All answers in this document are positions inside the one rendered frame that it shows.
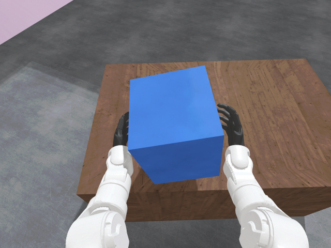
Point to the robot right hand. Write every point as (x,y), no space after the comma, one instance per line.
(233,128)

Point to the left robot forearm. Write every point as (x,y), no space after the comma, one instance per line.
(114,188)

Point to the right robot upper arm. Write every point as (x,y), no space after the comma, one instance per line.
(264,229)

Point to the right robot forearm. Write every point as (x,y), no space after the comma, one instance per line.
(244,190)

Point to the robot left hand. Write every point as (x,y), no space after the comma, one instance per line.
(120,135)

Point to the pedestal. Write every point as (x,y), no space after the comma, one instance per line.
(285,112)

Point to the left robot upper arm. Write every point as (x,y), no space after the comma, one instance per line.
(102,230)

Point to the carton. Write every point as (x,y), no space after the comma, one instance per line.
(175,133)

